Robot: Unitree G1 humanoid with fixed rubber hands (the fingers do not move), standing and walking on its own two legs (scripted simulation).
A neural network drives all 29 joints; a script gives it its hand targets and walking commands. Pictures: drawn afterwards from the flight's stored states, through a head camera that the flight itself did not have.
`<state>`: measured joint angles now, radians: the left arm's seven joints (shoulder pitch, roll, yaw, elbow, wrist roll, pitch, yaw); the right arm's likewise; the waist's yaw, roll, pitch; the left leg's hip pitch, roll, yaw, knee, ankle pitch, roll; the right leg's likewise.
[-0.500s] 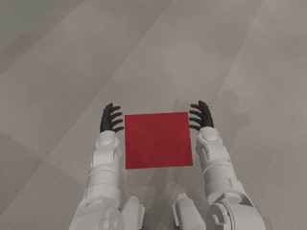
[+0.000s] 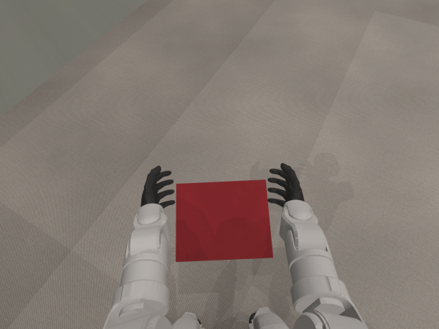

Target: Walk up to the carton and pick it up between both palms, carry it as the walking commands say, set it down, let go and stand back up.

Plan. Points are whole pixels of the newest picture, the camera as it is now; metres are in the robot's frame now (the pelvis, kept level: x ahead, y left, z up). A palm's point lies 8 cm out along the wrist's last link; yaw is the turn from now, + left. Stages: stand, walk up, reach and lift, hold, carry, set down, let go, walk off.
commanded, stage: reach and lift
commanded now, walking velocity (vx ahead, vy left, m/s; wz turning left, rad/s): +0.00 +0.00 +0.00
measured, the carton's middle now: (222, 222) +0.34 +0.01 -0.14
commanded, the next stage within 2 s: hold in 1.90 s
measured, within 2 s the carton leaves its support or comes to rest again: neither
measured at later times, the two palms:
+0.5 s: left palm (138, 196) +0.33 +0.15 +0.05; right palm (303, 191) +0.33 -0.13 +0.05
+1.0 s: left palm (131, 192) +0.31 +0.14 +0.10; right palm (314, 189) +0.32 -0.13 +0.09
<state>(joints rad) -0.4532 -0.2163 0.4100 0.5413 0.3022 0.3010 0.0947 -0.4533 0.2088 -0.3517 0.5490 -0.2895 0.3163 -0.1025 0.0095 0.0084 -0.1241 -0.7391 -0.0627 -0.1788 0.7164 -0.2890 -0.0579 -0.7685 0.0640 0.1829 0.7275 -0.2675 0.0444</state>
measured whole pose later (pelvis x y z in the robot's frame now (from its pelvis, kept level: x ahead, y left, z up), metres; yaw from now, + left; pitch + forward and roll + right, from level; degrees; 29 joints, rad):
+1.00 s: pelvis +0.01 +0.00 +0.04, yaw +1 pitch -7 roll +0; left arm -0.38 -0.19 0.27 0.39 0.33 0.75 0.05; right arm -0.37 0.18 -0.25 0.38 -0.33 0.75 -0.05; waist 0.00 0.02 -0.03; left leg -0.07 -0.02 -0.18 0.39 -0.21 -0.04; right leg -0.09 0.03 0.15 0.39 -0.19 0.03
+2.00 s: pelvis +0.01 +0.00 +0.04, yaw +1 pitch -7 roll +0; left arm -0.32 -0.17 0.21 0.33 0.30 0.77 0.03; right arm -0.31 0.17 -0.19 0.33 -0.28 0.79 -0.05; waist 0.00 0.01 -0.02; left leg -0.06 -0.02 -0.17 0.39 -0.20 -0.04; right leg -0.07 0.03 0.14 0.37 -0.18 0.03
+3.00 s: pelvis +0.01 +0.00 +0.04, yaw +1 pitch -7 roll +0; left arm -0.32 -0.17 0.20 0.31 0.29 0.77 0.03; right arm -0.30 0.16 -0.18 0.32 -0.28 0.79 -0.05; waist 0.00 0.01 -0.02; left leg -0.07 -0.02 -0.17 0.39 -0.20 -0.04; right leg -0.08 0.03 0.13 0.38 -0.18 0.03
